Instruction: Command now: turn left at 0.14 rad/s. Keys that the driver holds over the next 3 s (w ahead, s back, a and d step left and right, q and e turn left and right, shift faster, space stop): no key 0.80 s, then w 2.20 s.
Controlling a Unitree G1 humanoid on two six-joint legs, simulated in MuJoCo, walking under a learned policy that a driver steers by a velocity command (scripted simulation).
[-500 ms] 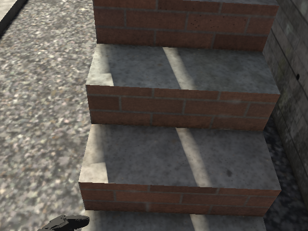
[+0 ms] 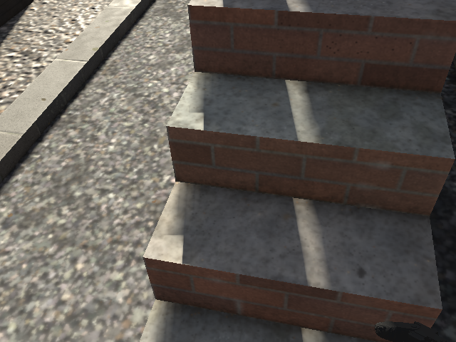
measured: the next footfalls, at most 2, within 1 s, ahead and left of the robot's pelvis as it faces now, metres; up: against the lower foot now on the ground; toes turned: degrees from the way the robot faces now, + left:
left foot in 0.26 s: -0.09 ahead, +0.09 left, -0.19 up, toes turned +0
right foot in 0.58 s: +0.00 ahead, -0.17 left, +0.00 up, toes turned -10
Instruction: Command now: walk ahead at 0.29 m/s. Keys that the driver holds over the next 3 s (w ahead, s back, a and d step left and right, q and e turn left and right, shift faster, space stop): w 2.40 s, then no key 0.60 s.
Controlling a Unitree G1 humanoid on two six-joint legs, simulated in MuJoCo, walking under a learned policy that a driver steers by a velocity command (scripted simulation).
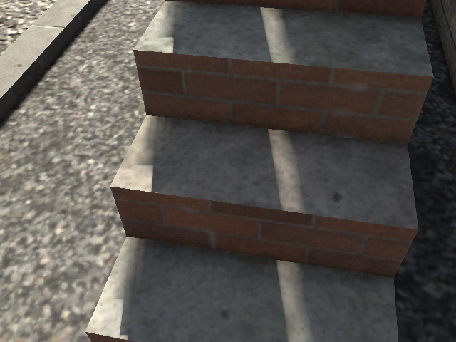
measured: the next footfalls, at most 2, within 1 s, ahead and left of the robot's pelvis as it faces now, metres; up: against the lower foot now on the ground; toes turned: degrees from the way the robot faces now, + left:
left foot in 0.80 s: +0.10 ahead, +0.15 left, +0.17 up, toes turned -3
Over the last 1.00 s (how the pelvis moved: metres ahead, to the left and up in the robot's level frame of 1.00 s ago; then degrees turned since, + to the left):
-0.08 -0.05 -0.12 0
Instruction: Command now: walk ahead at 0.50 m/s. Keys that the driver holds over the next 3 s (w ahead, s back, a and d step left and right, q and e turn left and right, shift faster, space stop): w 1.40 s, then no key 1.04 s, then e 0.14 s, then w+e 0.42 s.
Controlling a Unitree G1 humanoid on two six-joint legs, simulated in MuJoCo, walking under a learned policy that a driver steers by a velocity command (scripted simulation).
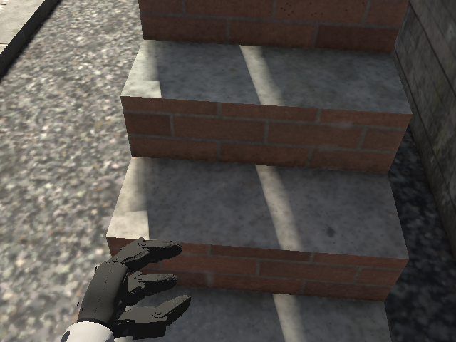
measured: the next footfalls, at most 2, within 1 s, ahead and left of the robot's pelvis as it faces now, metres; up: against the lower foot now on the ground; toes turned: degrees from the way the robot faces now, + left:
right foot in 0.48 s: -0.18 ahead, -0.11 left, -0.17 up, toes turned -12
left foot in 0.68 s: -0.16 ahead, +0.17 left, -0.17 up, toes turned +0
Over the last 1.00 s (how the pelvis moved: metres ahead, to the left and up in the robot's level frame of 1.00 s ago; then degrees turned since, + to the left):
0.06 0.09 0.07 0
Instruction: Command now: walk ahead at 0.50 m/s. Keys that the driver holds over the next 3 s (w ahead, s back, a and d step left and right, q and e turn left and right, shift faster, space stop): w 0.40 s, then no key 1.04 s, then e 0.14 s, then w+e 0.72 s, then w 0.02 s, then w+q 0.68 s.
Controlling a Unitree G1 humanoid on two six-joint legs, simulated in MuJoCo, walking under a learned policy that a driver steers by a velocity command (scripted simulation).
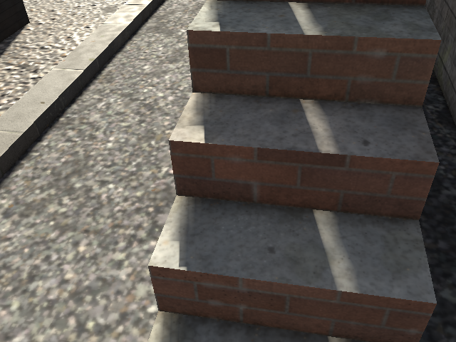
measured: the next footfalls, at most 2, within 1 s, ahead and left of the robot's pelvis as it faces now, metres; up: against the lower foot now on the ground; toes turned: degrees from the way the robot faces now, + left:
left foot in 0.28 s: -0.21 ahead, +0.01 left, -0.25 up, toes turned +11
right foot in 0.62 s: -0.41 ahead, -0.11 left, -0.37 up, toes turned -7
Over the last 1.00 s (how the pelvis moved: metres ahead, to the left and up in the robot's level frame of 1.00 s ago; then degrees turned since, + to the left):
-0.27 0.02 -0.15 0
